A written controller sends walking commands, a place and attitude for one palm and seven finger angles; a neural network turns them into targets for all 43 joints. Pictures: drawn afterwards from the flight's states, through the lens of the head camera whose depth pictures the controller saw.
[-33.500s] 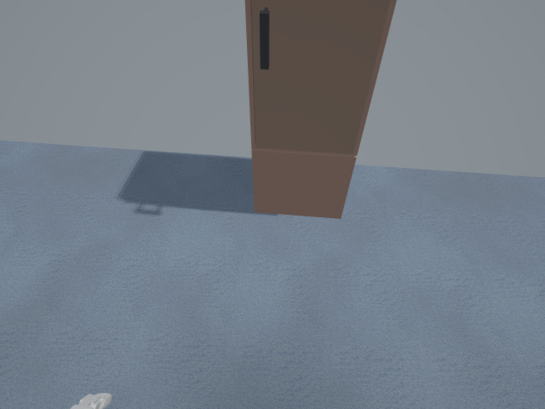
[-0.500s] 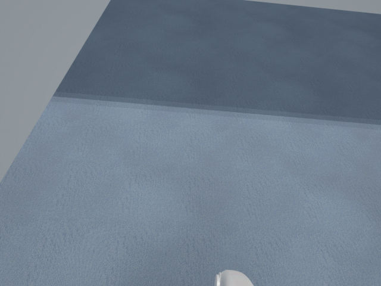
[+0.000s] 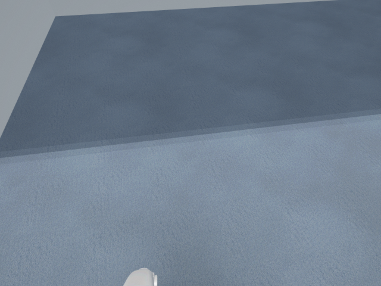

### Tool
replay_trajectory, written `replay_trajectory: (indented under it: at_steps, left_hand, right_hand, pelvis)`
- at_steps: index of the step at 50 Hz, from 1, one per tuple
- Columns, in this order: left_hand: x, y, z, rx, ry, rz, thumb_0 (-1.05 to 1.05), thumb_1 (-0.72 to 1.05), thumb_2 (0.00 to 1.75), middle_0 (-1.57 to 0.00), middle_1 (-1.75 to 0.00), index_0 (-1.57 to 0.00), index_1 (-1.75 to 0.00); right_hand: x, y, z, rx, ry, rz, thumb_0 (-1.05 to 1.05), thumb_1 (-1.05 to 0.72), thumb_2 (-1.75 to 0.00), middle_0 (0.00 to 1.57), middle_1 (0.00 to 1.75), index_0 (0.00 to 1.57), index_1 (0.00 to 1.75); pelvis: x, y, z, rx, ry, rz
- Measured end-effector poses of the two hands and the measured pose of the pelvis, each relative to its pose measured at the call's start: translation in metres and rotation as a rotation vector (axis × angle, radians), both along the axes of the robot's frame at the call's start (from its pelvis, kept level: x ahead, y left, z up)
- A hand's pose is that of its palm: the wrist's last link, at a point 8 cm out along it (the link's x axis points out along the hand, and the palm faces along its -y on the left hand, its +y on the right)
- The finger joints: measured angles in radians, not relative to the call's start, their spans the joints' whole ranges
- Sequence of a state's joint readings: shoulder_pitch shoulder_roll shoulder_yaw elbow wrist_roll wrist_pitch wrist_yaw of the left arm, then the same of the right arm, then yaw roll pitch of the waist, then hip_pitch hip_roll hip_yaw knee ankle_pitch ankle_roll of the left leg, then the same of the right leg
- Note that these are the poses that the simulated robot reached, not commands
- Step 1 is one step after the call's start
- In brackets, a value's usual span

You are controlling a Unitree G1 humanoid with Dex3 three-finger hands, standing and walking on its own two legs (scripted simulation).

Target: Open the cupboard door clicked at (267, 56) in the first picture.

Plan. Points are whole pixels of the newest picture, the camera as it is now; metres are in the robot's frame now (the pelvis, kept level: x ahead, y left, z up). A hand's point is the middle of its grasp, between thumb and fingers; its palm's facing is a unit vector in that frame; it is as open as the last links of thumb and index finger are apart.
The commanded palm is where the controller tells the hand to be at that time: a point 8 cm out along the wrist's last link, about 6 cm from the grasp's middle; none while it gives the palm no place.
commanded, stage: walk to a spot facing it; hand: left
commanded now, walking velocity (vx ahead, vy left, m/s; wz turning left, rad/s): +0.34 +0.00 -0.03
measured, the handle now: out of the picture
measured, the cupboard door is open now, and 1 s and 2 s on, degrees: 47 47 47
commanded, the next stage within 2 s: turn to face it in 0.12 s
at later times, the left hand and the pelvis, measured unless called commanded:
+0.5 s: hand (112, 234) +0.27 +0.22 -0.18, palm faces +0.09 -0.97 -0.21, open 7.3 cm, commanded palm none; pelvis +0.22 +0.03 -0.01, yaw +3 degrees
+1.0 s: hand (118, 235) +0.26 +0.21 -0.18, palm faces +0.39 -0.89 -0.25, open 7.3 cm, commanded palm none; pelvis +0.29 +0.00 -0.01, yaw +23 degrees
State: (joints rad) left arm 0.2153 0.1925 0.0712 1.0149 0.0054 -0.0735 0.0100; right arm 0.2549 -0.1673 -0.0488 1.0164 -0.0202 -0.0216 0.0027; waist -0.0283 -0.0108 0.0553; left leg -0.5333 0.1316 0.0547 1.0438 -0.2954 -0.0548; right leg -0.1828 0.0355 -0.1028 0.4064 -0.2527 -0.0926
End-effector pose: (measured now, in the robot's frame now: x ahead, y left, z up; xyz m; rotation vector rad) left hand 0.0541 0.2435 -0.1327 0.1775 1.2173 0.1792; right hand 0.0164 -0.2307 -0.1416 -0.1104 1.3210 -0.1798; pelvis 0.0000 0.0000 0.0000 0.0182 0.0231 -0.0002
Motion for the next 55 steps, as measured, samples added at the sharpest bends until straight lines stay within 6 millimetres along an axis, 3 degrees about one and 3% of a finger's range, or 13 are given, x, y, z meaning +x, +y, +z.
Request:
replay_trajectory:
  at_steps: [9, 12, 14, 17, 22, 25, 29, 33, 37, 43, 47, 51, 55]
  left_hand:
    - [-0.004, -0.001, -0.016, -0.059, 0.221, 0.078, 0.00, 0.92, 0.90, -0.20, -0.30, -0.20, -0.30]
    - [0.006, 0.000, -0.028, -0.092, 0.296, 0.095, 0.00, 0.91, 0.90, -0.20, -0.30, -0.20, -0.30]
    - [0.021, 0.002, -0.037, -0.108, 0.335, 0.092, 0.00, 0.91, 0.90, -0.20, -0.30, -0.20, -0.30]
    - [0.063, 0.009, -0.038, -0.102, 0.311, 0.068, 0.01, 0.91, 0.90, -0.20, -0.30, -0.20, -0.30]
    - [0.159, 0.017, -0.025, -0.072, 0.132, 0.059, 0.01, 0.91, 0.90, -0.20, -0.30, -0.20, -0.30]
    - [0.203, 0.028, -0.015, -0.027, 0.049, 0.062, 0.02, 0.94, 0.90, -0.20, -0.30, -0.20, -0.30]
    - [0.248, 0.030, -0.003, 0.019, -0.031, 0.061, 0.02, 0.94, 0.90, -0.20, -0.30, -0.19, -0.30]
    - [0.274, 0.020, 0.003, 0.062, -0.096, 0.075, 0.01, 0.93, 0.90, -0.20, -0.30, -0.19, -0.30]
    - [0.273, 0.006, 0.011, 0.065, -0.104, 0.122, 0.01, 0.91, 0.90, -0.20, -0.30, -0.20, -0.30]
    - [0.244, -0.010, 0.009, 0.028, -0.053, 0.237, 0.00, 0.91, 0.90, -0.20, -0.30, -0.20, -0.30]
    - [0.213, -0.004, 0.000, 0.021, -0.004, 0.321, 0.00, 0.93, 0.90, -0.21, -0.30, -0.20, -0.30]
    - [0.176, 0.006, -0.017, 0.001, 0.061, 0.406, 0.00, 0.92, 0.90, -0.21, -0.30, -0.20, -0.30]
    - [0.149, 0.021, -0.034, -0.006, 0.128, 0.477, 0.00, 0.91, 0.90, -0.20, -0.30, -0.20, -0.30]
  right_hand:
    - [0.191, 0.018, 0.009, -0.006, -0.210, 0.108, 0.00, -0.91, -0.90, 0.19, 0.30, 0.19, 0.30]
    - [0.242, 0.031, 0.006, -0.021, -0.255, 0.134, 0.00, -0.91, -0.90, 0.19, 0.30, 0.19, 0.30]
    - [0.264, 0.037, 0.001, -0.039, -0.283, 0.129, 0.00, -0.90, -0.90, 0.20, 0.30, 0.20, 0.30]
    - [0.269, 0.043, 0.002, -0.043, -0.250, 0.104, 0.00, -0.90, -0.90, 0.20, 0.30, 0.20, 0.30]
    - [0.244, 0.042, 0.000, -0.049, -0.076, 0.078, -0.01, -0.93, -0.90, 0.20, 0.30, 0.20, 0.30]
    - [0.231, 0.032, -0.002, -0.044, 0.023, 0.081, -0.01, -0.94, -0.90, 0.20, 0.30, 0.20, 0.30]
    - [0.226, 0.016, -0.008, -0.027, 0.110, 0.080, 0.00, -0.93, -0.90, 0.20, 0.30, 0.20, 0.30]
    - [0.243, -0.005, -0.021, -0.004, 0.138, 0.092, 0.00, -0.91, -0.90, 0.20, 0.30, 0.20, 0.30]
    - [0.287, -0.020, -0.017, -0.007, 0.111, 0.151, 0.00, -0.91, -0.90, 0.20, 0.30, 0.20, 0.30]
    - [0.375, -0.020, -0.001, -0.029, 0.000, 0.279, 0.00, -0.91, -0.90, 0.20, 0.30, 0.20, 0.30]
    - [0.434, -0.002, 0.007, -0.046, -0.076, 0.393, 0.00, -0.91, -0.90, 0.19, 0.30, 0.19, 0.30]
    - [0.486, 0.033, 0.011, -0.063, -0.163, 0.508, 0.00, -0.91, -0.90, 0.19, 0.30, 0.19, 0.30]
    - [0.516, 0.064, 0.012, -0.071, -0.251, 0.588, 0.00, -0.91, -0.90, 0.19, 0.30, 0.19, 0.30]
  pelvis:
    - [0.096, 0.016, -0.007, -0.022, -0.008, -0.015]
    - [0.133, 0.028, -0.017, -0.022, -0.015, -0.024]
    - [0.155, 0.036, -0.025, -0.028, -0.019, -0.035]
    - [0.178, 0.040, -0.022, -0.014, -0.025, -0.039]
    - [0.203, 0.041, -0.008, -0.018, -0.013, 0.016]
    - [0.216, 0.035, -0.006, -0.018, -0.004, 0.047]
    - [0.233, 0.021, -0.007, -0.017, 0.004, 0.090]
    - [0.251, 0.001, -0.015, -0.002, 0.012, 0.133]
    - [0.263, -0.009, -0.008, 0.017, 0.001, 0.202]
    - [0.279, -0.013, 0.000, 0.035, 0.000, 0.290]
    - [0.286, -0.009, -0.003, 0.028, -0.004, 0.353]
    - [0.291, 0.004, -0.013, 0.014, -0.006, 0.411]
    - [0.294, 0.015, -0.026, 0.001, -0.003, 0.456]
